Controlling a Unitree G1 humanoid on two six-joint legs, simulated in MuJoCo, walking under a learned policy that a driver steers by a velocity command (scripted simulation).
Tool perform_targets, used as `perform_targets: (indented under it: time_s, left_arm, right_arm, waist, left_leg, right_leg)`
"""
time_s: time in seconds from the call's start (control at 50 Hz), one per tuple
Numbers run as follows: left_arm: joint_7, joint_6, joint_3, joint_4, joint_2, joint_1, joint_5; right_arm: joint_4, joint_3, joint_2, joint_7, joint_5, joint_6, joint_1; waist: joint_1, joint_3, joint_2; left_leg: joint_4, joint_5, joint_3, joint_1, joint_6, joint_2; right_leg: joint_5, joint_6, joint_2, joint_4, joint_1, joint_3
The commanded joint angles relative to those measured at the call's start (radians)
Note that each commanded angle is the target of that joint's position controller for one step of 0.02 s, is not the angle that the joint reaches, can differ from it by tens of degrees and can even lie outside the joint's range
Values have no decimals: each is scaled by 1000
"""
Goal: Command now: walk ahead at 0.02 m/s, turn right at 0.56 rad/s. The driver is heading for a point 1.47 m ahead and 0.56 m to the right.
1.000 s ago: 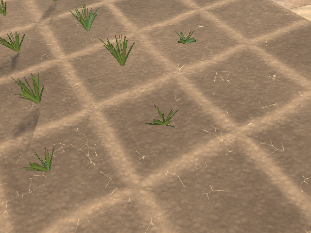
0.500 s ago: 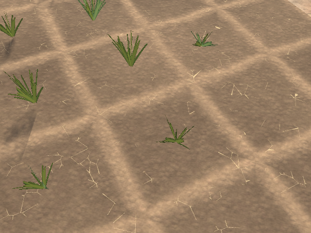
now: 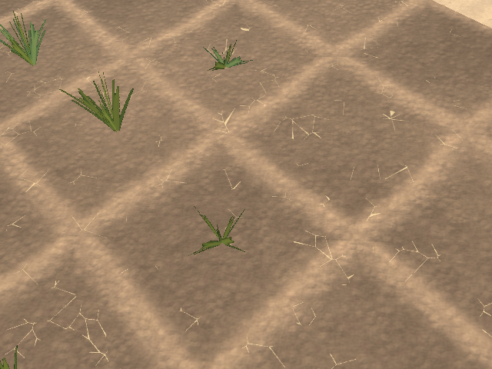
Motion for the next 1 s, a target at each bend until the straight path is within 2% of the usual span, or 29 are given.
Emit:
perform_targets:
  time_s: [0.02, 0.1, 0.14, 0.16, 0.18, 0.2, 0.22, 0.24, 0.26, 0.28, 0.34, 0.38, 0.42, 0.48, 0.52, 0.56, 0.58, 0.6, 0.62, 0.64, 0.66, 0.68, 0.7, 0.72, 0.76, 0.82, 0.94, 0.98, 1.0]
  left_arm:
    - [17, -2, 52, -83, 169, -27, -2]
    - [12, 10, 51, -96, 162, -37, -4]
    - [14, 19, 47, -105, 152, -60, -16]
    - [17, 21, 39, -105, 124, -36, -17]
    - [14, 20, 24, -116, 65, -4, -9]
    - [11, 5, 41, -145, 121, -15, -7]
    - [9, 1, 62, -116, 184, 12, -4]
    - [7, 7, 71, -87, 192, 33, -11]
    - [12, 18, 68, -64, 165, 54, -11]
    - [12, 26, 61, -63, 142, 52, -10]
    - [4, 29, 39, -99, 91, -26, -26]
    - [-2, 29, 29, -120, 74, -67, -23]
    - [-12, 29, 20, -132, 61, -80, -17]
    - [-23, 34, 24, -136, 76, -67, -19]
    - [-30, 40, 30, -134, 85, -49, -21]
    - [-35, 42, 40, -110, 84, 19, -20]
    - [-26, 41, 54, -98, 118, 59, -18]
    - [-9, 35, 81, -112, 229, 98, -17]
    - [-15, 13, 80, -131, 278, 81, 18]
    - [-24, -9, 67, -123, 222, 92, 26]
    - [-22, -22, 54, -107, 194, 51, 20]
    - [-14, -22, 51, -105, 175, 4, 3]
    - [-8, -18, 41, -108, 156, -31, -13]
    - [-1, -13, 36, -111, 154, -42, -11]
    - [7, -9, 35, -109, 156, -42, -2]
    - [14, -6, 31, -98, 148, -36, -2]
    - [-1, 2, 20, -74, 145, -41, 7]
    - [-4, 2, 7, -66, 123, -65, 1]
    - [-4, 2, -2, -61, 103, -75, -5]
  right_arm:
    - [-36, -17, -69, -1, 3, -8, 56]
    - [-41, -26, -85, 15, 10, -27, 58]
    - [-23, -34, -86, 25, 10, -40, 116]
    - [-17, -49, -130, 23, 1, -42, 149]
    - [-29, -67, -219, 15, -20, -34, 139]
    - [-32, -70, -232, 19, -53, -33, 117]
    - [-66, -53, -171, 14, -47, -38, 59]
    - [-73, -43, -128, 7, -31, -37, 14]
    - [-80, -37, -111, 2, -14, -34, -6]
    - [-79, -33, -103, -3, -3, -32, -1]
    - [-67, -35, -114, -17, -11, -15, 66]
    - [-60, -44, -138, -21, -12, -7, 101]
    - [-61, -55, -167, -16, -8, -2, 95]
    - [-63, -66, -193, -2, 5, -1, 76]
    - [-58, -69, -200, 6, 19, -5, 71]
    - [-50, -67, -188, 10, 39, -8, 54]
    - [-27, -58, -150, 14, 33, -13, 111]
    - [-53, -36, -86, 18, -17, -14, 110]
    - [-106, -31, -84, 11, -29, -19, 34]
    - [-108, -46, -136, 5, -12, -18, -15]
    - [-104, -50, -144, 3, 4, -15, -20]
    - [-84, -53, -139, -5, 0, -12, 0]
    - [-80, -56, -149, -9, -8, -9, 10]
    - [-74, -56, -142, -7, -10, -9, 24]
    - [-66, -49, -118, -1, -3, -11, 46]
    - [-63, -34, -90, 3, 3, -8, 32]
    - [-77, -28, -96, 20, 11, -12, 18]
    - [-73, -24, -82, 29, 11, -20, 47]
    - [-64, -20, -68, 34, 4, -27, 74]
  waist:
    - [-16, -205, -150]
    - [-9, -189, -188]
    - [-46, -182, -187]
    - [-47, -185, -136]
    - [-6, -166, 109]
    - [-1, -121, 305]
    - [4, -109, 204]
    - [20, -98, 144]
    - [24, -94, 119]
    - [9, -83, 120]
    - [-40, -87, 143]
    - [-69, -109, 161]
    - [-76, -123, 174]
    - [-70, -128, 191]
    - [-58, -126, 192]
    - [-11, -134, 162]
    - [-4, -153, 74]
    - [-13, -172, -198]
    - [8, -194, -324]
    - [55, -219, -201]
    - [22, -167, -174]
    - [-4, -146, -125]
    - [-19, -133, -134]
    - [-31, -142, -145]
    - [-37, -166, -139]
    - [-20, -171, -145]
    - [9, -131, -171]
    - [-19, -125, -159]
    - [-45, -122, -143]
  left_leg:
    - [-103, 61, 12, 92, -13, -23]
    - [-254, 63, 10, 142, 11, -39]
    - [-460, 174, 35, 256, 42, -41]
    - [-540, 211, -29, 351, 78, 50]
    - [-614, 271, -262, 425, 179, 281]
    - [-659, 382, -463, 336, 332, 417]
    - [-645, 407, -396, 323, 344, 396]
    - [-616, 413, -275, 323, 293, 327]
    - [-598, 406, -192, 350, 254, 270]
    - [-590, 460, -150, 368, 256, 261]
    - [-592, 531, -49, 445, 273, 239]
    - [-585, 554, -33, 506, 285, 264]
    - [-581, 567, -1, 496, 289, 283]
    - [-572, 587, 39, 450, 285, 303]
    - [-542, 584, 48, 451, 269, 317]
    - [-449, 535, 101, 405, 210, 294]
    - [-339, 427, 164, 312, 141, 251]
    - [-45, 23, 252, 42, 41, 142]
    - [178, -295, 148, -152, -8, 14]
    - [286, -272, 48, -157, -6, 32]
    - [295, -184, 29, -160, 7, 48]
    - [255, -104, 22, -159, 9, 57]
    - [227, -50, 20, -145, 3, 55]
    - [234, -9, 29, -98, -6, 37]
    - [176, 38, 34, -62, -16, 16]
    - [12, 62, 36, -15, -25, 16]
    - [-195, 27, 50, 146, 2, 11]
    - [-345, 94, 60, 228, 21, 7]
    - [-496, 224, 70, 313, 38, 4]
  right_leg:
    - [47, -170, -216, -129, 123, 266]
    - [-26, -144, -209, -102, 135, 358]
    - [-21, -104, -174, -49, 106, 361]
    - [-109, -55, -127, 22, 40, 326]
    - [-350, 11, -1, 246, -122, 158]
    - [-523, 54, 54, 471, -235, 50]
    - [-465, 76, 3, 627, -227, 87]
    - [-398, 91, -4, 688, -230, 74]
    - [-346, 110, -10, 732, -244, 58]
    - [-310, 128, -17, 771, -270, 50]
    - [-259, 159, -43, 676, -284, -21]
    - [-269, 169, -70, 572, -264, -39]
    - [-290, 162, -91, 465, -184, -68]
    - [-289, 135, -89, 327, -58, -122]
    - [-252, 105, -82, 215, -3, -139]
    - [-94, 50, -53, -1, 140, -168]
    - [51, 13, -60, -87, 283, -113]
    - [426, -74, -290, -96, 478, 208]
    - [601, -297, -480, -81, 441, 448]
    - [508, -317, -445, -107, 416, 396]
    - [433, -254, -377, -106, 376, 303]
    - [354, -197, -318, -103, 352, 250]
    - [360, -175, -296, -103, 325, 228]
    - [392, -173, -275, -103, 291, 213]
    - [376, -176, -256, -103, 288, 205]
    - [305, -171, -252, -93, 295, 207]
    - [169, -177, -260, -77, 204, 282]
    - [163, -155, -241, -47, 187, 292]
    - [133, -122, -215, -31, 159, 282]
